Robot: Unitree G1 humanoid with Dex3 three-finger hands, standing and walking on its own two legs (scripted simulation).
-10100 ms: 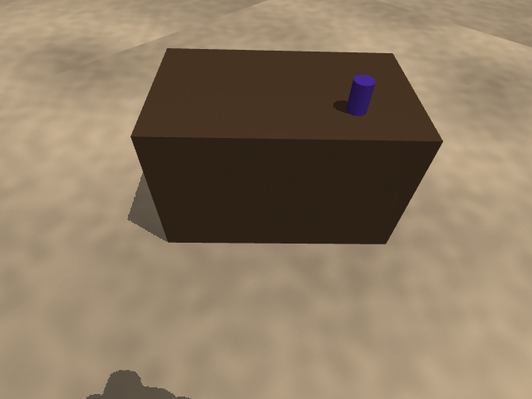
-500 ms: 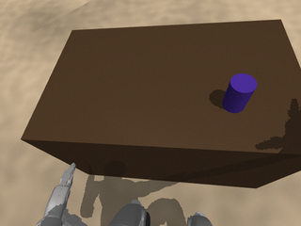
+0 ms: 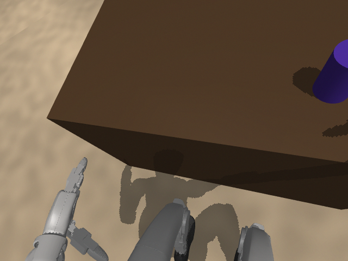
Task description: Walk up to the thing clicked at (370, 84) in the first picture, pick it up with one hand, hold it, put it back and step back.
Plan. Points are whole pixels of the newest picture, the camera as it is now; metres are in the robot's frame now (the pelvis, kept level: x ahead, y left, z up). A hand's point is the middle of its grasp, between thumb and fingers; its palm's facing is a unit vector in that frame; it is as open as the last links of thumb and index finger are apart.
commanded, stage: close in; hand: right
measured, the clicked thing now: (342, 73) +0.54 -0.22 +0.01
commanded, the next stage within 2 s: rest palm in 0.38 s
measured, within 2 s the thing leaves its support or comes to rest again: leaves its support in 1.74 s
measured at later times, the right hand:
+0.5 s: hand out of the picture +0.52 -0.23 +0.02, palm faces +0.18 +0.98 +0.02, open 17.8 cm
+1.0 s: hand (346, 77) +0.52 -0.22 +0.02, palm faces +0.20 +0.98 +0.00, open 13.9 cm
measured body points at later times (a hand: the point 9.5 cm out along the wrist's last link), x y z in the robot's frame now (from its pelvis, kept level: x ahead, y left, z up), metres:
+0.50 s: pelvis +0.01 +0.01 +0.00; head +0.16 -0.05 +0.42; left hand +0.17 +0.27 +0.04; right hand +0.50 -0.28 +0.02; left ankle +0.07 +0.14 -0.62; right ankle +0.02 -0.11 -0.62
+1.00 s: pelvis +0.01 +0.01 +0.00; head +0.16 -0.04 +0.42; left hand +0.18 +0.27 +0.04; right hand +0.51 -0.27 +0.02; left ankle +0.07 +0.14 -0.62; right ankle +0.02 -0.11 -0.62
